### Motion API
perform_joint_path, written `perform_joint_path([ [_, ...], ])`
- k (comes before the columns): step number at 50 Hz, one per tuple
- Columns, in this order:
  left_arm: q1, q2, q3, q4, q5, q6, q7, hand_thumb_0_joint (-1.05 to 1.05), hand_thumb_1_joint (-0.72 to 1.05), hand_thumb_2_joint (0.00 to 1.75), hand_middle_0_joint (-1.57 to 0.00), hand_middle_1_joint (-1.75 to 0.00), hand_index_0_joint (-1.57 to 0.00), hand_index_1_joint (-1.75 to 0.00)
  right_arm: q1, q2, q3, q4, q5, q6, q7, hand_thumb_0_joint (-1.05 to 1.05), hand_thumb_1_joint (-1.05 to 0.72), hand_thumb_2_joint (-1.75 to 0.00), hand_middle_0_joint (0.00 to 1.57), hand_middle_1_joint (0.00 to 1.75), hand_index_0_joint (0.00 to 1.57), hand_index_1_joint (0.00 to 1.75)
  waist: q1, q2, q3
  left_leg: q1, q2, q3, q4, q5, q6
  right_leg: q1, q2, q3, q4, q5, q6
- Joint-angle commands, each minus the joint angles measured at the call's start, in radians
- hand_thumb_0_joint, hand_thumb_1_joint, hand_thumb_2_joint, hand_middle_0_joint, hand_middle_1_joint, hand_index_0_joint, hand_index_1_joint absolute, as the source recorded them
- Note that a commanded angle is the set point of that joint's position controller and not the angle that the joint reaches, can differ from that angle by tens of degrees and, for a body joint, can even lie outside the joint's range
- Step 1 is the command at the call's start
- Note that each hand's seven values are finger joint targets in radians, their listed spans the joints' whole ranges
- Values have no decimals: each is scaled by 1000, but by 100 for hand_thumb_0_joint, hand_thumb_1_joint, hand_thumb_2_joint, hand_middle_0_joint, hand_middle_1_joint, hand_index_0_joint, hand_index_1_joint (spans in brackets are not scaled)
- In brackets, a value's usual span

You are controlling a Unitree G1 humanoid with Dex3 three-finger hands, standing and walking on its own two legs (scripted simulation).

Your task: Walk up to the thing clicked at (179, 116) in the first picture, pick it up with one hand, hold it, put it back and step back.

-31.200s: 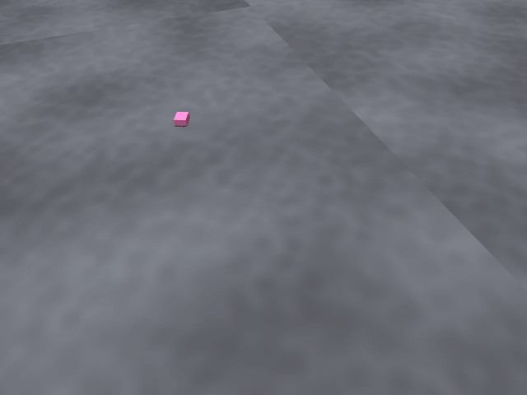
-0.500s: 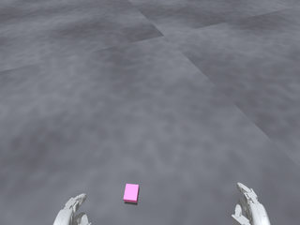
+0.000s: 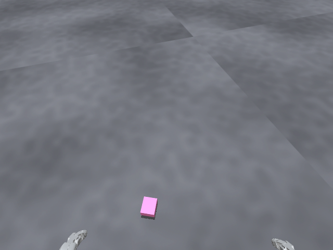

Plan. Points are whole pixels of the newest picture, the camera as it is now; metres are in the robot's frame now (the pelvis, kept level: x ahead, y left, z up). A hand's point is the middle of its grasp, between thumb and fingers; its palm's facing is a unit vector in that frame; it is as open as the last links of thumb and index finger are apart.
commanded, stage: stand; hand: left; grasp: from above
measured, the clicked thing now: (149, 206) +0.46 +0.15 -0.72
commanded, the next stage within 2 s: none
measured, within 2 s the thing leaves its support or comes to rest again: neither
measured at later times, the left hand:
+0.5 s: hand out of the picture +0.04 +0.24 -0.13, palm faces +0.06 -0.94 -0.33, open 7.4 cm
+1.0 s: hand out of the picture +0.06 +0.24 -0.13, palm faces +0.05 -0.94 -0.33, open 7.4 cm
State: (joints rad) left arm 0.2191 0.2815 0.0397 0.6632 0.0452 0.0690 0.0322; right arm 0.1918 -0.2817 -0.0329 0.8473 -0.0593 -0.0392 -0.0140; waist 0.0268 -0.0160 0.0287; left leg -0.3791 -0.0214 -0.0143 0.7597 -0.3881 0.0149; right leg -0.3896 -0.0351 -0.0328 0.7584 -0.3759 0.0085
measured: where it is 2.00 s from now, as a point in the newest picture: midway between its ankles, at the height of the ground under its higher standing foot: outside the picture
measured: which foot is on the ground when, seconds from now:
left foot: down 0.00-1.00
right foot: down 0.00-1.00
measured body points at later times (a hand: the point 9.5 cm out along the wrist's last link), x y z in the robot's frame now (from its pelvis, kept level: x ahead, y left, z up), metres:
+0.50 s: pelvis +0.00 +0.01 +0.03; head -0.01 +0.00 +0.48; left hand +0.03 +0.29 -0.11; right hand +0.08 -0.27 -0.11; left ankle +0.01 +0.11 -0.71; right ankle +0.01 -0.13 -0.71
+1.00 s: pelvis +0.01 +0.00 +0.04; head +0.02 -0.01 +0.49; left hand +0.06 +0.28 -0.10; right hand +0.08 -0.29 -0.11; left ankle +0.01 +0.11 -0.71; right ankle +0.01 -0.13 -0.71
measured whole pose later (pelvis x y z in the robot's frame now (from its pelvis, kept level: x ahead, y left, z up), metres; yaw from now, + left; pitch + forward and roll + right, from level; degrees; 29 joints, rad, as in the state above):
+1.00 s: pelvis +0.01 +0.00 +0.04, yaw +1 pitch -3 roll +0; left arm 0.12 0.29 0.03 1.17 0.02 0.00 0.02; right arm 0.13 -0.31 -0.01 1.13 -0.02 0.00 -0.02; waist 0.01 0.02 0.07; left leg -0.09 -0.01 -0.04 0.34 -0.19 0.00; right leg -0.09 -0.02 -0.06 0.33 -0.18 0.01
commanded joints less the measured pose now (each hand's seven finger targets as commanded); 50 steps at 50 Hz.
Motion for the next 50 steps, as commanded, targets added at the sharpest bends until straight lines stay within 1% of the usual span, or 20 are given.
perform_joint_path([
  [1,-45,131,48,18,4,-71,5,0,90,90,-20,-30,-20,-30,-64,-155,-48,-51,3,-25,-9,0,-90,-90,20,30,20,30,9,59,-102,49,90,-137,-250,184,50,140,-40,72,-184,150,-33],
  [3,-49,134,47,72,1,-76,7,0,90,90,-20,-30,-20,-30,-64,-162,-48,-24,7,-19,-12,0,-90,-90,20,30,20,30,7,57,-75,66,98,-147,-288,198,46,161,-42,69,-217,168,-31],
  [5,-49,139,44,125,-1,-81,8,0,90,90,-20,-30,-20,-30,-52,-163,-44,8,13,-14,-15,0,-90,-90,20,30,20,30,0,34,-64,98,94,-134,-297,258,38,189,-56,79,-258,217,-35],
  [7,-50,147,42,169,-7,-85,9,0,90,90,-20,-30,-20,-30,-52,-170,-45,37,15,-7,-19,0,-90,-90,20,30,20,30,-5,22,-43,128,90,-125,-322,253,34,193,-62,83,-303,221,-33],
  [9,-51,156,41,214,-9,-87,10,0,90,90,-20,-30,-20,-30,-53,-176,-46,66,19,2,-19,0,-90,-90,20,30,20,30,-8,22,-21,151,92,-127,-349,220,30,193,-65,81,-338,186,-32],
  [10,-64,158,41,229,-10,-86,10,0,90,90,-20,-30,-20,-30,-46,-180,-45,75,20,4,-20,0,-90,-90,20,30,20,30,-16,24,-21,143,97,-133,-373,200,31,217,-63,77,-348,186,-28],
  [13,-48,157,36,282,-13,-86,10,0,90,90,-20,-30,-20,-30,-55,-185,-42,106,24,6,-21,0,-90,-90,20,30,20,30,-6,35,-27,178,104,-138,-402,246,30,250,-67,71,-371,222,-22],
  [16,-58,167,33,323,-13,-89,12,0,90,90,-20,-30,-20,-30,-57,-182,-38,134,29,7,-22,0,-90,-90,20,30,20,30,-8,25,-21,212,106,-130,-415,287,23,263,-77,78,-400,238,-19],
  [19,-68,170,30,356,-12,-87,11,0,90,90,-20,-30,-20,-30,-56,-187,-36,158,29,11,-22,0,-90,-90,20,30,20,30,-12,31,16,194,105,-130,-452,218,16,269,-75,77,-426,205,-15],
  [23,-61,177,31,393,-12,-82,7,0,90,90,-20,-30,-20,-30,-83,-199,-37,173,30,16,-20,0,-90,-90,20,30,20,30,-2,47,36,166,111,-148,-501,120,18,277,-69,67,-433,185,-13],
  [26,-74,185,29,408,-13,-87,5,0,90,90,-20,-30,-20,-30,-76,-193,-32,186,31,15,-16,0,-90,-90,20,30,20,30,-7,20,23,187,108,-138,-493,158,15,285,-76,76,-455,182,-12],
  [29,-84,194,29,421,-14,-87,4,0,90,90,-20,-30,-20,-30,-81,-197,-30,197,32,18,-16,0,-90,-90,20,30,20,30,-10,30,33,171,109,-138,-503,131,14,287,-78,77,-463,169,-13],
  [30,-76,195,29,428,-13,-86,3,0,90,90,-20,-30,-20,-30,-91,-205,-31,197,32,17,-15,0,-90,-90,20,30,20,30,-4,26,27,184,110,-142,-505,128,14,279,-77,76,-465,154,-12],
  [31,-86,197,29,429,-13,-86,3,0,90,90,-20,-30,-20,-30,-90,-204,-30,198,32,18,-15,0,-90,-90,20,30,20,30,-10,29,27,174,113,-144,-508,122,17,282,-78,74,-464,164,-14],
  [32,-81,193,28,435,-15,-86,3,0,90,90,-20,-30,-20,-30,-93,-206,-29,203,32,16,-16,0,-90,-90,20,30,20,30,-4,28,23,189,117,-145,-505,138,17,286,-82,79,-464,174,-16],
  [39,-107,206,25,448,-19,-91,3,0,90,90,-20,-30,-20,-30,-85,-204,-19,221,35,15,-13,0,-90,-90,20,30,20,30,-14,12,-3,219,116,-125,-486,237,16,304,-94,87,-486,212,-17],
  [41,-113,212,27,450,-21,-93,2,0,90,90,-20,-30,-20,-30,-83,-206,-15,226,35,15,-14,0,-90,-90,20,30,20,30,-15,17,-17,228,119,-122,-481,278,18,321,-97,86,-482,266,-18],
  [42,-111,209,25,452,-22,-92,2,0,90,90,-20,-30,-20,-30,-89,-208,-13,225,36,14,-13,0,-90,-90,20,30,20,30,-12,11,-15,229,115,-121,-485,283,14,316,-93,80,-483,252,-15],
  [44,-120,210,26,455,-23,-94,3,0,90,90,-20,-30,-20,-30,-90,-214,-14,228,36,13,-16,0,-90,-90,20,30,20,30,-14,9,-28,247,122,-117,-470,331,19,325,-98,85,-486,297,-16],
  [50,-136,221,28,452,-24,-95,1,0,90,90,-20,-30,-20,-30,-90,-225,-10,233,37,14,-18,0,-90,-90,20,30,20,30,-19,17,-32,250,125,-110,-471,367,13,337,-99,82,-490,329,-13],
])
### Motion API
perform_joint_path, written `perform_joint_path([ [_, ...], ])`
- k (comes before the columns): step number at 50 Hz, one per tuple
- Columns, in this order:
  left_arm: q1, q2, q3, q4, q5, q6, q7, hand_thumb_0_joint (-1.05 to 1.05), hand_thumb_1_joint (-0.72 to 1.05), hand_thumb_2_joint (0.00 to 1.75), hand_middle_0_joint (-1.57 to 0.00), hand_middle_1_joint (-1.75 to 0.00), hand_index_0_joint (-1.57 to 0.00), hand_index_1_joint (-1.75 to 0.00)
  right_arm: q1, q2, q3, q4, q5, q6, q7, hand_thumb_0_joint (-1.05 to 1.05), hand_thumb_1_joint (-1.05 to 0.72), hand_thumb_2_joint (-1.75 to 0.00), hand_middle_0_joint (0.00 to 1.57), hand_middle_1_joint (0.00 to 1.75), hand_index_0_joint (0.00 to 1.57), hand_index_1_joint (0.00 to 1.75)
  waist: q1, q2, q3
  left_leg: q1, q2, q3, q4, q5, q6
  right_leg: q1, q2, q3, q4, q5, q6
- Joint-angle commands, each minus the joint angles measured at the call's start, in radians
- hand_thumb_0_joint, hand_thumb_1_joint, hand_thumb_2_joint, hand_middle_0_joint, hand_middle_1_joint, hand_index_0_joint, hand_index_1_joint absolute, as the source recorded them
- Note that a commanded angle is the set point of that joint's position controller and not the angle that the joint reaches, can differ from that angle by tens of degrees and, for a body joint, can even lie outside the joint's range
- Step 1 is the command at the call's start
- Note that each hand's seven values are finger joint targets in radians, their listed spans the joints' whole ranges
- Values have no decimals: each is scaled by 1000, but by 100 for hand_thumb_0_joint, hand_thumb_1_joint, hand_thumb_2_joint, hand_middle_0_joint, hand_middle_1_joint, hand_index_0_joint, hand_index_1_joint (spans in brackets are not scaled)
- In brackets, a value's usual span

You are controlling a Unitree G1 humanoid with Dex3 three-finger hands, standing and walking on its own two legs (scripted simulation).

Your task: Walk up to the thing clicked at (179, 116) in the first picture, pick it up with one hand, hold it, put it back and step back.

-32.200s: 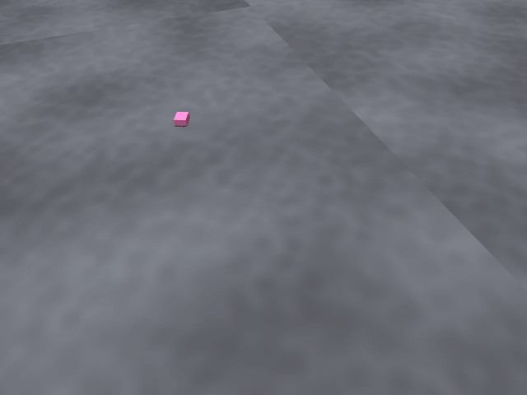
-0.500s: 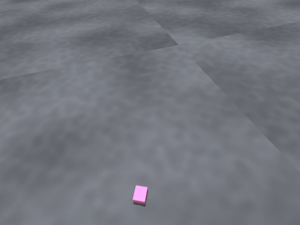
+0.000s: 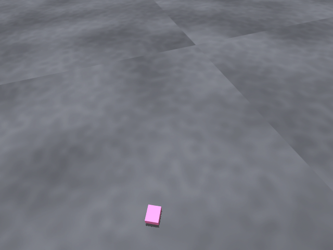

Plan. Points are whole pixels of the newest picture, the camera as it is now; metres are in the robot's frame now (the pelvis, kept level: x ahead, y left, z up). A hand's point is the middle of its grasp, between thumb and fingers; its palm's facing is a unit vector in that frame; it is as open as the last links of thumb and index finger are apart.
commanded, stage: stand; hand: left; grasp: from above
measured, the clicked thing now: (153, 214) +0.46 +0.15 -0.76
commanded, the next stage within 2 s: step back in 1.26 s
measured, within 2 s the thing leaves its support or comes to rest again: neither
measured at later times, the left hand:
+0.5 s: hand out of the picture +0.08 +0.25 -0.16, palm faces +0.03 -0.94 -0.34, open 7.4 cm
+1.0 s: hand out of the picture +0.08 +0.25 -0.16, palm faces +0.01 -0.94 -0.33, open 7.4 cm
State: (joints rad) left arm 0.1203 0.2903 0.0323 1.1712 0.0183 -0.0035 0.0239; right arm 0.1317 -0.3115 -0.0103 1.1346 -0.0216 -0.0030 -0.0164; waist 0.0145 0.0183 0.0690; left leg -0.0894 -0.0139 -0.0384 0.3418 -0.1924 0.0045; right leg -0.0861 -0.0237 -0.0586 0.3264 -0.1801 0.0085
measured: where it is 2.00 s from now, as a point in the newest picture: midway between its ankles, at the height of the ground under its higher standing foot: outside the picture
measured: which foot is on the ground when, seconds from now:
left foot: down 0.00-1.00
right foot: down 0.00-1.00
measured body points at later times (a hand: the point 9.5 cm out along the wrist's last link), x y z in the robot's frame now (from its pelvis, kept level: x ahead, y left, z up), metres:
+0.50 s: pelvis +0.01 +0.00 +0.00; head +0.01 +0.00 +0.45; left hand +0.08 +0.30 -0.13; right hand +0.08 -0.29 -0.14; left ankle +0.00 +0.12 -0.75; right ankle +0.00 -0.12 -0.75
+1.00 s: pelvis +0.01 +0.00 +0.00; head +0.02 +0.00 +0.45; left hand +0.08 +0.30 -0.13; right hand +0.08 -0.29 -0.14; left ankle +0.00 +0.12 -0.75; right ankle +0.00 -0.12 -0.75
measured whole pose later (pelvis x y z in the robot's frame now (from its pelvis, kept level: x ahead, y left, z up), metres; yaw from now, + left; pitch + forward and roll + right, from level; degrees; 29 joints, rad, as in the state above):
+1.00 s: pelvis +0.01 +0.00 +0.00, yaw +0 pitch -3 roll +0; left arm 0.10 0.32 0.02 1.16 0.01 -0.01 0.01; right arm 0.11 -0.33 0.00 1.14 -0.02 -0.01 -0.01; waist 0.01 0.01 0.06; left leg -0.07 -0.02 -0.03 0.31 -0.19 0.01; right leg -0.08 -0.03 -0.05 0.31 -0.18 0.01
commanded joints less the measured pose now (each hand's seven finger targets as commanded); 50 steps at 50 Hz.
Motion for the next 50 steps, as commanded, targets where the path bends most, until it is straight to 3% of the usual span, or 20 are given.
perform_joint_path([
  [1,-41,207,35,-54,2,-21,9,0,90,90,-20,-30,-20,-30,-36,-195,-33,-54,0,-22,-17,0,-90,-90,20,30,20,30,-4,-14,-68,-43,120,-87,-56,169,23,39,-111,107,-56,131,-16],
  [4,-42,206,33,-52,2,-19,7,0,90,90,-20,-30,-20,-30,-40,-195,-31,-52,2,-23,-15,0,-90,-90,20,30,20,30,-2,-13,-61,-46,121,-88,-63,153,20,35,-108,105,-63,104,-15],
  [8,-55,214,37,-59,2,-22,6,0,90,90,-20,-30,-20,-30,-43,-203,-33,-54,2,-27,-17,0,-90,-90,20,30,20,30,-6,-14,-98,-22,128,-82,-52,226,23,58,-114,108,-52,188,-18],
  [12,-60,210,36,-61,0,-19,5,0,90,90,-20,-30,-20,-30,-48,-204,-31,-53,3,-27,-17,0,-90,-90,20,30,20,30,-6,-10,-94,-21,132,-80,-59,234,24,61,-112,102,-49,189,-19],
  [22,-70,216,34,-65,-1,-17,0,0,90,90,-20,-30,-20,-30,-70,-210,-31,-56,4,-29,-13,0,-90,-90,20,30,20,30,-2,-18,-75,-24,131,-82,-79,179,19,38,-110,100,-57,121,-20],
  [25,-67,221,36,-65,-2,-19,-1,0,90,90,-20,-30,-20,-30,-59,-213,-32,-53,4,-30,-13,0,-90,-90,20,30,20,30,-4,-17,-89,-23,132,-79,-75,197,24,52,-116,106,-56,152,-23],
  [31,-62,221,32,-62,-2,-20,-2,0,90,90,-20,-30,-20,-30,-71,-221,-34,-54,4,-32,-10,0,-90,-90,20,30,20,30,-3,-18,-77,-16,133,-87,-82,181,22,32,-111,103,-61,119,-21],
  [36,-66,230,31,-71,-3,-26,-2,0,90,90,-20,-30,-20,-30,-59,-218,-30,-55,6,-32,-8,0,-90,-90,20,30,20,30,-10,-22,-99,-5,136,-78,-72,225,25,49,-118,108,-51,175,-21],
  [44,-53,233,26,-69,-5,-21,-5,0,90,90,-20,-30,-20,-30,-66,-221,-28,-52,7,-32,-7,0,-90,-90,20,30,20,30,-1,-10,-81,-20,136,-87,-92,179,20,36,-113,103,-55,117,-24],
  [50,-55,238,25,-75,-4,-25,-6,0,90,90,-20,-30,-20,-30,-56,-229,-28,-53,6,-31,-6,0,-90,-90,20,30,20,30,-8,-15,-84,-27,135,-81,-84,168,24,44,-119,111,-61,132,-24],
])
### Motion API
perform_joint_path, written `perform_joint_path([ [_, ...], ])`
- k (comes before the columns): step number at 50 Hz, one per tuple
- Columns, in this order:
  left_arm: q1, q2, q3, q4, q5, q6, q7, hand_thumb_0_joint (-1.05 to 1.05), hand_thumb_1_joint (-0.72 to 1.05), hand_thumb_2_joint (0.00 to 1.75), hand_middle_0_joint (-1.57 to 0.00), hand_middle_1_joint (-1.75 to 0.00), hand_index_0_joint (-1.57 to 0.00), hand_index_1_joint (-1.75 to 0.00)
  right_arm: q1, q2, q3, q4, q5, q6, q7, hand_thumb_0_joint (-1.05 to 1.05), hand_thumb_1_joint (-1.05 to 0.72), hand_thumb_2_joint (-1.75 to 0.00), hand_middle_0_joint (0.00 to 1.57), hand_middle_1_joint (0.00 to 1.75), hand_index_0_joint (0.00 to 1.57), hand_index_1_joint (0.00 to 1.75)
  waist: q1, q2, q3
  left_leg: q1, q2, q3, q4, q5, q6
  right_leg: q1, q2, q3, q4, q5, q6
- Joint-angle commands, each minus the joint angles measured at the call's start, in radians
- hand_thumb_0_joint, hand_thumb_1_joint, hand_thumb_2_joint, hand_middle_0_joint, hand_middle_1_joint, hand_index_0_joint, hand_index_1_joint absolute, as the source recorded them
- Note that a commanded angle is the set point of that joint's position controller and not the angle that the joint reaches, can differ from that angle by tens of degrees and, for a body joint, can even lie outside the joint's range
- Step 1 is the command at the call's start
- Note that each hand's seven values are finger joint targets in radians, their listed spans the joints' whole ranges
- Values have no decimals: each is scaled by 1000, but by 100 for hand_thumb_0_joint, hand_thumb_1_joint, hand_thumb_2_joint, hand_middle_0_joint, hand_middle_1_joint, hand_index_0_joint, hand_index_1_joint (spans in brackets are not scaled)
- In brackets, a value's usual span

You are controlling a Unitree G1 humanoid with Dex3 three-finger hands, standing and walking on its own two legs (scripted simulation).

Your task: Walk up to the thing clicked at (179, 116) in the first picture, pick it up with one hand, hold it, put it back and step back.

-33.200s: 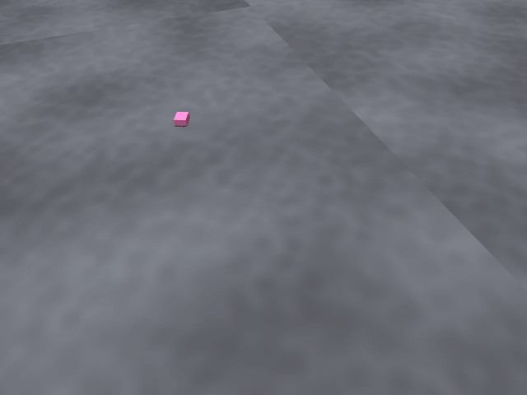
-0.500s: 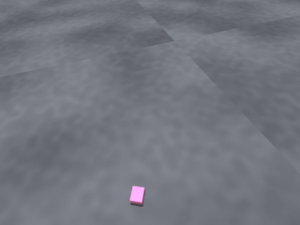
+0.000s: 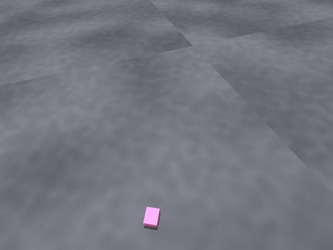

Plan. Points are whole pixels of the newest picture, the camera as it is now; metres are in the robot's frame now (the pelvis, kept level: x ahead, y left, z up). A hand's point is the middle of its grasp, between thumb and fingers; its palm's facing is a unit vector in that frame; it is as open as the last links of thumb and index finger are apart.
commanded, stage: stand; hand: left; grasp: from above
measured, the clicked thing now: (151, 217) +0.44 +0.15 -0.76
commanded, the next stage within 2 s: step back in 0.26 s
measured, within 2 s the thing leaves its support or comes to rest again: neither
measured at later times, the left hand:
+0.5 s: hand out of the picture +0.07 +0.27 -0.17, palm faces -0.01 -0.92 -0.39, open 7.4 cm
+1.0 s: hand out of the picture -0.03 +0.22 -0.15, palm faces +0.05 -0.89 -0.44, open 7.4 cm
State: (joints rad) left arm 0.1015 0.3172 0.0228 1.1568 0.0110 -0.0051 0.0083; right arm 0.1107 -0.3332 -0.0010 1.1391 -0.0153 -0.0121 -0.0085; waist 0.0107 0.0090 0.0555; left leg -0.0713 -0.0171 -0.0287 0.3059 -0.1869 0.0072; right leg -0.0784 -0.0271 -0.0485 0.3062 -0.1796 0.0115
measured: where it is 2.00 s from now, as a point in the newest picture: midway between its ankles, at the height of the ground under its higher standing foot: outside the picture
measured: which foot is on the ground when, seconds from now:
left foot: down 0.00-0.68, up 0.70-1.00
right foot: down 0.00-0.50, up 0.52-0.66, down 0.68-1.00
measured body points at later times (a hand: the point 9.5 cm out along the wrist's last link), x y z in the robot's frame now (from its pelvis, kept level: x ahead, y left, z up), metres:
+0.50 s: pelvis -0.04 +0.00 -0.02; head +0.02 +0.00 +0.43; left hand +0.07 +0.32 -0.14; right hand +0.06 -0.31 -0.14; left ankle -0.01 +0.11 -0.75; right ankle -0.01 -0.12 -0.75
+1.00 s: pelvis -0.13 -0.04 -0.02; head -0.05 -0.07 +0.42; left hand -0.03 +0.27 -0.12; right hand -0.03 -0.35 -0.17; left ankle -0.17 +0.11 -0.69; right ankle -0.10 -0.13 -0.75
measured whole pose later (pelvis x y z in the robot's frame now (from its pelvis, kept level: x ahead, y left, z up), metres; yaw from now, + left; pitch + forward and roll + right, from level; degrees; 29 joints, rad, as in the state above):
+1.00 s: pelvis -0.13 -0.04 -0.02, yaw +3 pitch -1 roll +2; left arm 0.12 0.31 0.06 0.83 0.02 0.01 0.04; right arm 0.13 -0.42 -0.04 0.93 -0.01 0.07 -0.03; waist 0.01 0.06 0.21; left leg -0.40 -0.11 -0.15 1.04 -0.48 -0.02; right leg -0.30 -0.01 -0.04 0.61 -0.29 -0.05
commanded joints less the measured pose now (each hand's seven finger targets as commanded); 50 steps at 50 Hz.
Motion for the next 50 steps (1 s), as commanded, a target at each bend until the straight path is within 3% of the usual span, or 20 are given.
perform_joint_path([
  [1,-36,210,34,-60,4,-24,11,0,90,90,-20,-30,-20,-30,-39,-204,-37,-59,0,-22,-12,0,-90,-90,20,30,20,30,-2,-9,-69,-42,136,-94,-50,166,18,26,-111,95,-42,116,-26],
  [12,-30,214,29,-69,0,-29,9,0,90,90,-20,-30,-20,-30,-33,-210,-34,-60,3,-23,-10,0,-90,-90,20,30,20,30,-4,2,-82,-35,139,-88,-39,200,19,41,-118,100,-40,178,-25],
  [13,-24,296,74,-94,-18,-20,14,0,90,90,-20,-30,-20,-30,-79,-259,-57,-88,11,-2,-1,0,-90,-90,20,30,20,30,-7,-22,29,-105,119,-98,69,330,31,-53,-105,113,37,324,-33],
  [14,-19,293,77,-111,-19,-18,19,0,90,90,-20,-30,-20,-30,-54,-248,-59,-104,19,5,-1,0,-90,-90,20,30,20,30,-18,-26,-9,-107,118,-82,105,368,35,-32,-107,103,66,360,-48],
  [17,-21,279,81,-152,-20,-10,20,0,90,90,-20,-30,-20,-30,-32,-253,-70,-124,25,17,3,0,-90,-90,20,30,20,30,-26,-13,-83,-115,115,-84,156,360,58,-21,-106,105,134,332,-81],
  [23,-23,241,71,-221,-9,19,13,0,90,90,-20,-30,-20,-30,-61,-298,-100,-199,16,35,12,0,-90,-90,20,30,20,30,-27,90,-134,-143,202,-174,105,317,152,-104,-8,51,316,62,-62],
  [26,31,237,82,-226,-1,36,8,0,90,90,-20,-30,-20,-30,-78,-316,-114,-248,5,38,7,0,-90,-90,20,30,20,30,-21,181,-140,-183,298,-271,75,335,249,-146,62,40,544,-298,-48],
  [28,49,240,88,-235,-1,47,4,0,90,90,-20,-30,-20,-30,-96,-320,-119,-281,-9,40,4,0,-90,-90,20,30,20,30,-14,190,-114,-230,334,-280,73,324,291,-195,62,86,679,-397,-52],
  [30,97,231,93,-230,-6,43,4,0,90,90,-20,-30,-20,-30,-132,-302,-111,-303,-6,41,-2,0,-90,-90,20,30,20,30,30,180,-105,-235,315,-241,157,388,247,-179,31,115,592,-352,-66],
  [31,129,223,93,-225,-3,34,8,0,90,90,-20,-30,-20,-30,-149,-288,-105,-307,-4,46,-3,0,-90,-90,20,30,20,30,55,140,-123,-201,260,-189,244,364,198,-158,18,106,403,-250,-69],
  [32,128,236,100,-226,3,19,15,0,90,90,-20,-30,-20,-30,-134,-265,-98,-303,9,54,-1,0,-90,-90,20,30,20,30,60,32,-116,-182,151,-111,380,303,128,-149,-24,138,160,-2,-63],
  [33,109,315,118,-240,20,3,22,0,90,90,-20,-30,-20,-30,-148,-233,-88,-315,31,56,-1,0,-90,-90,20,30,20,30,53,-130,-77,-306,12,-64,544,132,42,-100,-140,352,95,293,-59],
  [34,99,360,131,-261,17,-2,26,0,90,90,-20,-30,-20,-30,-131,-191,-71,-320,30,61,-9,0,-90,-90,20,30,20,30,44,-249,-23,-507,-118,-66,630,-325,6,1,-240,490,89,557,-120],
  [36,13,366,126,-320,25,-3,29,0,90,90,-20,-30,-20,-30,1,-208,-78,-287,26,75,-21,0,-90,-90,20,30,20,30,-20,-164,-69,-439,-115,-164,850,-430,4,-105,-321,449,107,632,-263],
  [37,-18,384,131,-337,28,-6,33,0,90,90,-20,-30,-20,-30,-2,-232,-88,-285,24,74,-23,0,-90,-90,20,30,20,30,-16,-176,-79,-429,-106,-193,931,-408,11,-164,-336,486,91,525,-278],
  [38,-44,355,128,-353,28,-7,32,0,90,90,-20,-30,-20,-30,-4,-256,-101,-274,24,68,-21,0,-90,-90,20,30,20,30,-18,-183,-69,-410,-98,-196,955,-355,1,-192,-301,459,93,441,-273],
  [39,-72,326,123,-365,27,-7,32,0,90,90,-20,-30,-20,-30,2,-283,-106,-267,26,65,-18,0,-90,-90,20,30,20,30,-24,-152,-65,-403,-108,-187,963,-310,-8,-174,-238,366,108,424,-231],
  [41,-73,289,115,-369,20,-4,33,0,90,90,-20,-30,-20,-30,39,-270,-93,-259,20,63,-23,0,-90,-90,20,30,20,30,-35,-112,-82,-470,-137,-173,953,-266,-16,-58,-179,252,171,486,-165],
  [45,95,252,111,-367,15,-1,49,0,90,90,-20,-30,-20,-30,-24,-239,-72,-297,13,51,-30,0,-90,-90,20,30,20,30,47,-113,-113,-564,-100,-150,808,-274,-22,173,-197,259,216,597,-168],
  [50,144,281,129,-389,9,5,56,0,90,90,-20,-30,-20,-30,-18,-233,-77,-312,1,47,-29,0,-90,-90,20,30,20,30,74,-170,-129,-491,-36,-99,605,-332,-21,209,-273,309,234,655,-238],
])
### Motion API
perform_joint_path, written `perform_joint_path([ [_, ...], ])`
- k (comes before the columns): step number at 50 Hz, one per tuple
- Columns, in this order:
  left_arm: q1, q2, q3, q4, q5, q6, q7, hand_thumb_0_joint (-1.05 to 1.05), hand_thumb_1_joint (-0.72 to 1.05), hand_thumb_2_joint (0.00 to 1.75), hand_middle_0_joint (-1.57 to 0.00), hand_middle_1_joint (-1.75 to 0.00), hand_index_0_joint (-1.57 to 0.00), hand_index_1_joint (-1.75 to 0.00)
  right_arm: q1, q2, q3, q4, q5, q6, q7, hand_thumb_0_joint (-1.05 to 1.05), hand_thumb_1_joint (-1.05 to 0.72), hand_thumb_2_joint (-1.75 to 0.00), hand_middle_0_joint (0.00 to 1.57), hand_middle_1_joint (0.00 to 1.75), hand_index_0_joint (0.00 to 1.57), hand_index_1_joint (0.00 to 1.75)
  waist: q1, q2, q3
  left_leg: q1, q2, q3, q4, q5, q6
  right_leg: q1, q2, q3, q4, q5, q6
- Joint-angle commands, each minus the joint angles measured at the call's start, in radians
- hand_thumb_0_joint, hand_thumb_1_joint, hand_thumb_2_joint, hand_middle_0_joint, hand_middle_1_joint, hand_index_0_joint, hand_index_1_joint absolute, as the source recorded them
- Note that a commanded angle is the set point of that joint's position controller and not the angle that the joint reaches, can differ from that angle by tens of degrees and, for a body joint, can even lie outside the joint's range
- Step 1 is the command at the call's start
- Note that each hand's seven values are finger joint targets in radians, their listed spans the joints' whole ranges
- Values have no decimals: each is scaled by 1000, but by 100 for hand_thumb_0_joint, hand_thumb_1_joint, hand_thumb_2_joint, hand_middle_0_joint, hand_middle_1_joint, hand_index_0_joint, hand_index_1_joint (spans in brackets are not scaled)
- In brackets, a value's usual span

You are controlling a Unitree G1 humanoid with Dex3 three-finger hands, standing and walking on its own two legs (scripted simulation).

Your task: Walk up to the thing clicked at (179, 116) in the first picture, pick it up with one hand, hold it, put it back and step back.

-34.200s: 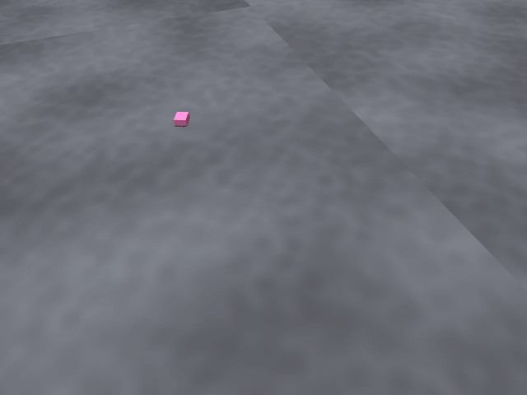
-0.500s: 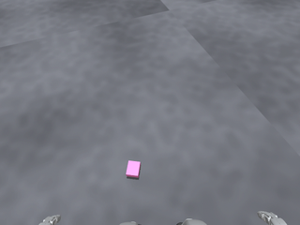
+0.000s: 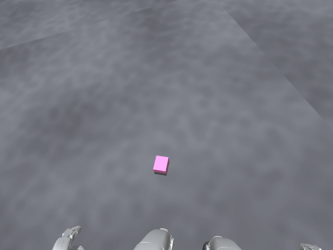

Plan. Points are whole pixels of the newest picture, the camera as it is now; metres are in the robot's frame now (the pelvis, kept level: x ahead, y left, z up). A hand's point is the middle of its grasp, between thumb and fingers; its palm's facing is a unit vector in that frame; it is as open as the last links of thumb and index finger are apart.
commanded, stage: step back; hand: left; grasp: from above
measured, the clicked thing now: (161, 164) +0.58 +0.16 -0.74
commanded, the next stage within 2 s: none
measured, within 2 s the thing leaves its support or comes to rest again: neither
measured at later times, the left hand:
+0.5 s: hand out of the picture -0.07 +0.36 -0.16, palm faces -0.03 -0.92 -0.40, open 7.4 cm
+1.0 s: hand out of the picture -0.21 +0.34 -0.12, palm faces -0.08 -0.88 -0.46, open 7.4 cm
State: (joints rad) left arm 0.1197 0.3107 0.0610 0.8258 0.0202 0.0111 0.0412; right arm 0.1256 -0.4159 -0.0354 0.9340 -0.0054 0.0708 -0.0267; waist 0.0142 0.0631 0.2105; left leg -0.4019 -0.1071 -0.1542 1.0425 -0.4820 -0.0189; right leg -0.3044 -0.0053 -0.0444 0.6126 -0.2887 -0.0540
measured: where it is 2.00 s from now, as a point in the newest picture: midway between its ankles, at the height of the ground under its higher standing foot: outside the picture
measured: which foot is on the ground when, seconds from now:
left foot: up 0.00-0.20, down 0.22-0.78, up 0.80-1.00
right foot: down 0.00-0.22, up 0.24-0.72, down 0.74-1.00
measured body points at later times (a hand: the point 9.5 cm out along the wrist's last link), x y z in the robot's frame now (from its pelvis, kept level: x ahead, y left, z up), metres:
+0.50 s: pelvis -0.14 +0.08 +0.00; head -0.08 +0.11 +0.45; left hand -0.07 +0.41 -0.13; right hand -0.03 -0.23 -0.10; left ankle -0.06 +0.15 -0.73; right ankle -0.21 -0.08 -0.62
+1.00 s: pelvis -0.31 +0.07 +0.01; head -0.28 +0.03 +0.45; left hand -0.21 +0.38 -0.09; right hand -0.29 -0.26 -0.13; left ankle -0.33 +0.24 -0.64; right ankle -0.29 -0.04 -0.73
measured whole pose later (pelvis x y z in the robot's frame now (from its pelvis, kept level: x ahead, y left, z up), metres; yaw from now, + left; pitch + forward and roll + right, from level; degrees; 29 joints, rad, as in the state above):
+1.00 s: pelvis -0.31 +0.07 +0.01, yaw -6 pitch +0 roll +3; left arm 0.25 0.35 0.09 0.84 0.05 0.06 0.02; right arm 0.26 -0.42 -0.07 0.90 -0.01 0.06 -0.02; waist 0.00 0.02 0.09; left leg -0.44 -0.11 -0.16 1.12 -0.41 -0.04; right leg -0.30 -0.05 -0.03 0.56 -0.25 -0.02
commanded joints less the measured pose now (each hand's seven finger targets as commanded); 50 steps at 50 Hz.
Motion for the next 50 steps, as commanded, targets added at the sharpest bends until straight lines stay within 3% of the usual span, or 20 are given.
perform_joint_path([
  [1,130,296,91,-58,-2,-12,22,0,90,90,-20,-30,-20,-30,-28,-154,-46,-106,-9,-36,-8,0,-90,-90,20,30,20,30,70,-224,-298,-130,50,35,-145,-33,9,420,-291,299,-72,769,-173],
  [6,13,341,91,-102,3,-12,9,0,90,90,-20,-30,-20,-30,58,-163,-64,-79,-14,-28,17,0,-90,-90,20,30,20,30,1,-226,-291,69,68,114,-222,9,31,155,-297,294,-126,470,-164],
  [9,-71,340,81,-117,-2,-6,2,0,90,90,-20,-30,-20,-30,144,-164,-76,-51,-21,-26,34,0,-90,-90,20,30,20,30,-71,-193,-271,241,85,143,-401,160,66,-43,-254,247,-98,205,-94],
  [10,-61,312,71,-120,-3,-2,1,0,90,90,-20,-30,-20,-30,149,-189,-85,-60,-27,-28,37,0,-90,-90,20,30,20,30,-88,-81,-257,233,167,9,-536,184,117,-96,-165,204,32,74,-44],
  [11,-54,256,60,-122,-13,0,4,0,90,90,-20,-30,-20,-30,110,-257,-96,-80,-42,-29,38,0,-90,-90,20,30,20,30,-86,159,-217,202,360,-280,-698,301,201,-222,44,106,254,-202,20],
  [13,7,273,74,-81,-1,13,23,0,90,90,-20,-30,-20,-30,5,-303,-101,-115,-39,-33,33,0,-90,-90,20,30,20,30,-57,156,-184,48,497,-360,-770,365,292,-185,120,208,598,-394,31],
  [16,68,286,84,-26,-13,21,15,0,90,90,-20,-30,-20,-30,-124,-211,-78,-149,-48,-38,18,0,-90,-90,20,30,20,30,7,83,-105,-8,366,-163,-787,252,188,-215,122,254,723,-221,33],
  [19,164,281,86,7,-8,22,0,0,90,90,-20,-30,-20,-30,-112,-175,-74,-161,-35,-47,17,0,-90,-90,20,30,20,30,30,57,-143,151,307,-78,-754,252,157,-247,121,228,737,-123,63],
  [25,156,259,71,-30,2,9,-6,0,90,90,-20,-30,-20,-30,5,-166,-84,-148,-9,-56,8,0,-90,-90,20,30,20,30,-40,57,-272,446,347,-42,-681,407,222,-253,69,190,533,-152,115],
  [29,203,270,67,-21,-1,18,-13,0,90,90,-20,-30,-20,-30,-17,-201,-96,-169,-20,-45,14,0,-90,-90,20,30,20,30,-40,73,-276,342,394,-56,-724,225,257,-119,35,133,360,-225,103],
  [35,397,269,80,61,2,32,-36,0,90,90,-20,-30,-20,-30,-76,-234,-120,-183,-30,-20,17,0,-90,-90,20,30,20,30,21,119,-299,113,400,-39,-804,-63,173,134,3,21,44,-189,26],
  [37,463,266,93,99,21,34,-36,0,90,90,-20,-30,-20,-30,-113,-204,-107,-185,-23,-20,19,0,-90,-90,20,30,20,30,63,103,-288,-25,332,33,-793,-75,60,270,20,-8,-94,-129,-15],
  [38,454,298,107,87,37,34,-33,0,90,90,-20,-30,-20,-30,-112,-166,-97,-187,-16,-19,20,0,-90,-90,20,30,20,30,74,-50,-231,-110,221,118,-596,-104,-16,206,-73,184,-238,-288,-68],
  [39,318,385,119,18,40,35,-35,0,90,90,-20,-30,-20,-30,-113,-103,-85,-186,-8,-22,16,0,-90,-90,20,30,20,30,73,-417,-107,-179,19,177,-208,-66,-34,-89,-322,583,-427,-506,-161],
  [40,127,475,128,-59,46,31,-22,0,90,90,-20,-30,-20,-30,-113,-182,-117,-180,-15,-9,0,0,-90,-90,20,30,20,30,52,-440,19,-69,40,4,112,-52,-32,-451,-474,703,-553,-637,-279],
  [41,16,441,122,-105,44,20,-13,0,90,90,-20,-30,-20,-30,-56,-226,-131,-157,-10,-4,3,0,-90,-90,20,30,20,30,-7,-392,47,5,53,-47,240,-10,-30,-553,-453,631,-554,-585,-254],
  [43,-119,300,92,-128,38,1,-3,0,90,90,-20,-30,-20,-30,118,-172,-106,-82,7,-11,13,0,-90,-90,20,30,20,30,-115,-182,-30,-20,-37,-62,245,124,-8,-329,-201,211,-362,-134,-103],
  [45,-62,265,94,-111,33,-2,-13,0,90,90,-20,-30,-20,-30,144,-118,-73,-82,0,-25,2,0,-90,-90,20,30,20,30,-88,-178,-122,-71,-68,-6,249,123,-8,-140,-142,107,-283,93,-39],
  [47,67,252,90,-106,38,2,-15,0,90,90,-20,-30,-20,-30,112,-136,-67,-110,2,-36,-5,0,-90,-90,20,30,20,30,-5,-184,-164,-128,-36,37,105,76,-20,69,-155,132,-231,130,-56],
  [50,125,268,100,-91,37,16,-1,0,90,90,-20,-30,-20,-30,59,-113,-52,-145,-13,-52,-11,0,-90,-90,20,30,20,30,52,-271,-205,-199,42,65,-116,-44,-30,330,-235,177,-159,318,-122],
])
